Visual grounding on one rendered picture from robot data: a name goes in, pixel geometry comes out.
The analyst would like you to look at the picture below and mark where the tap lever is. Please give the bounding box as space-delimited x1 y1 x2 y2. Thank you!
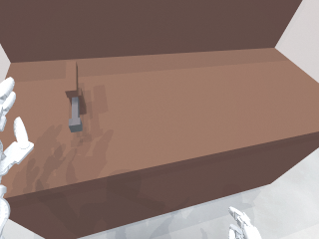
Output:
68 97 83 132

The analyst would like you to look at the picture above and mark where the robot left forearm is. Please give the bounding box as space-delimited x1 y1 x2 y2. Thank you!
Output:
0 184 11 239

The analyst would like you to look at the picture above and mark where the counter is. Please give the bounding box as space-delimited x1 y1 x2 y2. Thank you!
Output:
0 0 319 239

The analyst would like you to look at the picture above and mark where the right robot hand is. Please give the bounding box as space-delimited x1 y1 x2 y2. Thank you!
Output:
228 206 262 239

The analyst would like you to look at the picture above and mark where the left robot hand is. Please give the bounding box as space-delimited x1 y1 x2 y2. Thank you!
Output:
0 77 34 183

